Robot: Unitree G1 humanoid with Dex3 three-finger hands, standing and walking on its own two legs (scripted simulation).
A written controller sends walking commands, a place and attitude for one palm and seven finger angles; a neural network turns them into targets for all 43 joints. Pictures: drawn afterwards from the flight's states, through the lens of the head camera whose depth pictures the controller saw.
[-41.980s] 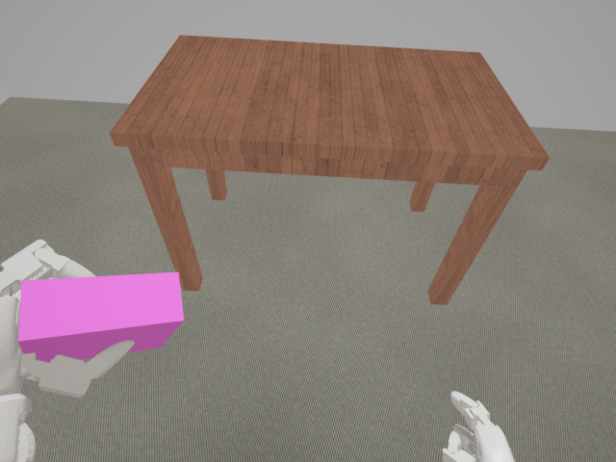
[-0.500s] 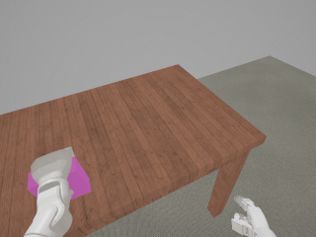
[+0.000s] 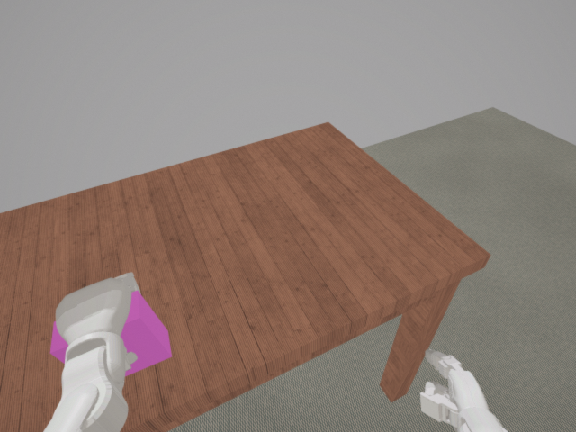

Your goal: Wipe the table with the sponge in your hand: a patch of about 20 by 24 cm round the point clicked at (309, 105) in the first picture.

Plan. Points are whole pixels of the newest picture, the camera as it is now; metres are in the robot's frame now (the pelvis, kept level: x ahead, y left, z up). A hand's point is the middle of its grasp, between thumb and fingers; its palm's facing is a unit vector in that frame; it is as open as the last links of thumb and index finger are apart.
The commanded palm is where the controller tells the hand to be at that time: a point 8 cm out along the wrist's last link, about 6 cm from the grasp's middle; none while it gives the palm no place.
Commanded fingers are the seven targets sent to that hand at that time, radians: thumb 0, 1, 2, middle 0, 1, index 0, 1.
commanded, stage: lift the sponge slowly off the table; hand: left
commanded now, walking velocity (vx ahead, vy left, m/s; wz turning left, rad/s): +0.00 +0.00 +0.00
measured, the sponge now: (123, 346) +0.23 +0.29 -0.01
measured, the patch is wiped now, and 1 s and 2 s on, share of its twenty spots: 1.00 1.00 1.00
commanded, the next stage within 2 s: bring the sponge back beside the body in 1.66 s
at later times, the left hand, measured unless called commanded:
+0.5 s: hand (116, 330) +0.23 +0.28 +0.05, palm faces +0.01 -0.16 -0.99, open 9.2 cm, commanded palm +0.20 +0.27 +0.12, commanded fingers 0.00 0.10 1.30 -1.20 -1.60 -1.20 -1.60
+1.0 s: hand (107, 318) +0.23 +0.28 +0.08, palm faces +0.05 -0.14 -0.99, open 9.2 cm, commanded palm +0.20 +0.27 +0.16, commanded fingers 0.00 0.10 1.30 -1.20 -1.60 -1.20 -1.60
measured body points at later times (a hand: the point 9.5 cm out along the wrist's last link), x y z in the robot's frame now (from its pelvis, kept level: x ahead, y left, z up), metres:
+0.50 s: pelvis +0.00 +0.00 +0.00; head -0.03 -0.02 +0.45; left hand +0.22 +0.28 +0.10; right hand +0.25 -0.18 -0.07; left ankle -0.01 +0.08 -0.74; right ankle -0.02 -0.09 -0.74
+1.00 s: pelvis -0.01 -0.02 +0.01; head -0.04 -0.05 +0.45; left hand +0.22 +0.28 +0.14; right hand +0.25 -0.22 -0.06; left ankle -0.01 +0.08 -0.74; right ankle -0.02 -0.09 -0.74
